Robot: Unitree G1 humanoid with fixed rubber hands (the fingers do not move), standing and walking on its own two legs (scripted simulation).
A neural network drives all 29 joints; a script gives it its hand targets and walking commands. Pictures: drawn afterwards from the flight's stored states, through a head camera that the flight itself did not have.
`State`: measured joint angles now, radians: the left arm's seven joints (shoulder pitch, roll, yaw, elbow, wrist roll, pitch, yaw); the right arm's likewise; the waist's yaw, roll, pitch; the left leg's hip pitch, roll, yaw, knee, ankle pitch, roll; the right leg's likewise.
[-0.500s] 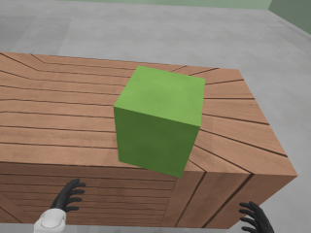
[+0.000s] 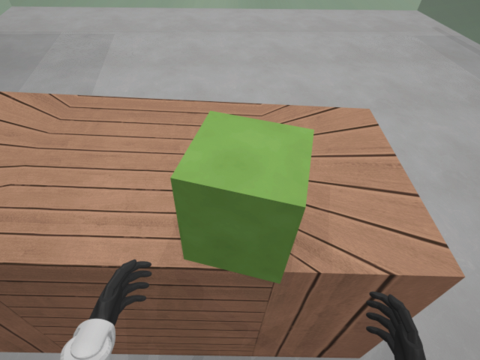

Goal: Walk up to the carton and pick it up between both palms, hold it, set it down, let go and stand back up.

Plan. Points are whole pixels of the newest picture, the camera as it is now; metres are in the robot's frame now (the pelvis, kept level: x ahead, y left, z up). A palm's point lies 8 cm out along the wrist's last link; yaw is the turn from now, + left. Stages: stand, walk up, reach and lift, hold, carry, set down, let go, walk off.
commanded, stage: reach and lift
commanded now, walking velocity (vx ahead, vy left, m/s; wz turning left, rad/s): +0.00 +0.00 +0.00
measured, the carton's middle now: (245, 198) +0.43 +0.01 +0.02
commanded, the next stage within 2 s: none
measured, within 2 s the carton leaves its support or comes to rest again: neither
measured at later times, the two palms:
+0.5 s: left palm (112, 299) +0.21 +0.21 +0.03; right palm (398, 320) +0.20 -0.22 +0.03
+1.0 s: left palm (133, 242) +0.29 +0.19 +0.07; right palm (393, 263) +0.27 -0.22 +0.07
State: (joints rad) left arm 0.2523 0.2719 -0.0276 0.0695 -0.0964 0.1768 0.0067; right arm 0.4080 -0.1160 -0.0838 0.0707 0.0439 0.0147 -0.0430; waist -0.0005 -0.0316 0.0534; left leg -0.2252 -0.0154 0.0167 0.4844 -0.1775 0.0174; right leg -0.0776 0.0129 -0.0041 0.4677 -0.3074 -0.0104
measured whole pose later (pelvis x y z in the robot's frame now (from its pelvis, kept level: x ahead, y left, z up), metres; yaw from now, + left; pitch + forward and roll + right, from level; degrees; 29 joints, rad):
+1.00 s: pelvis +0.03 -0.01 +0.00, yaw +0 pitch -2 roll +0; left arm 0.07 0.35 -0.03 -0.13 -0.25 0.36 -0.02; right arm 0.14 -0.16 -0.02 -0.13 0.16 0.26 -0.17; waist 0.00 -0.03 0.05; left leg -0.23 -0.01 0.02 0.45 -0.20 0.01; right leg -0.08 0.02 0.00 0.43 -0.32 -0.02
